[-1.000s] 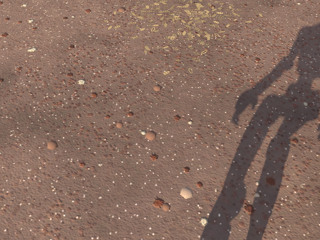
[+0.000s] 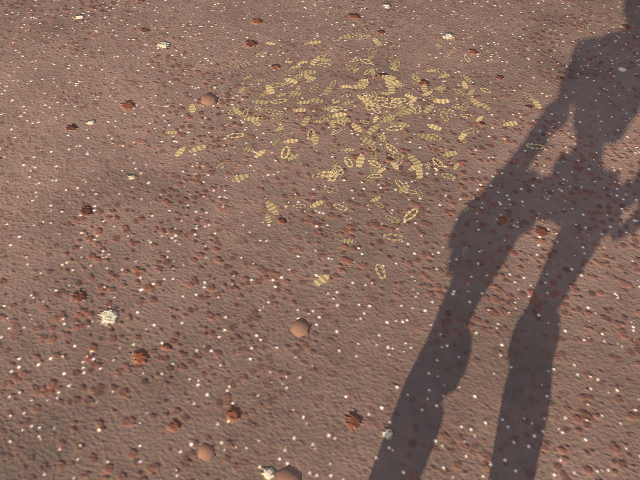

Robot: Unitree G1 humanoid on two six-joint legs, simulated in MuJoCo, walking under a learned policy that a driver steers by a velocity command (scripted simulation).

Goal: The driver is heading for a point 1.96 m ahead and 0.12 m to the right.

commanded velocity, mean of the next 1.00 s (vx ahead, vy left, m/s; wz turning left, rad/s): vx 0.50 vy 0.00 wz -0.20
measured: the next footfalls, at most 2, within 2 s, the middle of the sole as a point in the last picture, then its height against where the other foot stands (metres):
right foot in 0.40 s outside the picture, level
left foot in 0.94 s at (341, 383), level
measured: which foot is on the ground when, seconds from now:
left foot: down 0.00-0.42, up 0.44-0.92, down 0.94-1.00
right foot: up 0.00-0.38, down 0.40-0.96, up 0.98-1.00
